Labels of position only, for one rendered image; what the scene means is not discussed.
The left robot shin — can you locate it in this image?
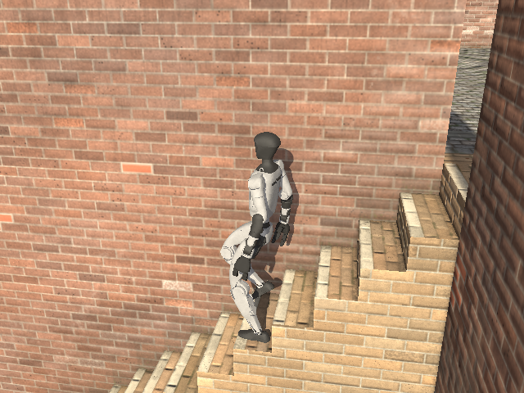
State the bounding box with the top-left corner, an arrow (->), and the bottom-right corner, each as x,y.
230,286 -> 262,335

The left robot upper arm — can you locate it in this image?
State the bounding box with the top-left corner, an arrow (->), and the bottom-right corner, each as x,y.
248,173 -> 268,224

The robot left hand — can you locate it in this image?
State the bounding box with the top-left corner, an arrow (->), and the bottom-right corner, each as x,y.
233,256 -> 251,281

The right robot upper arm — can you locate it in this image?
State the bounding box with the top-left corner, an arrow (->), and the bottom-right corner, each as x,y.
273,160 -> 292,200

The robot left forearm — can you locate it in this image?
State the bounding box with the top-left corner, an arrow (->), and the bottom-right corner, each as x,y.
242,214 -> 264,259

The robot torso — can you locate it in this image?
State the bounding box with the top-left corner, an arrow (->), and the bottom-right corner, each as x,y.
249,166 -> 282,247

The robot right hand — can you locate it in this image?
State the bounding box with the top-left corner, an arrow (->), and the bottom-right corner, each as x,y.
271,222 -> 290,246

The robot right forearm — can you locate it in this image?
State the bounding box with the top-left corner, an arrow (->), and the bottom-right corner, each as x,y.
279,195 -> 293,224

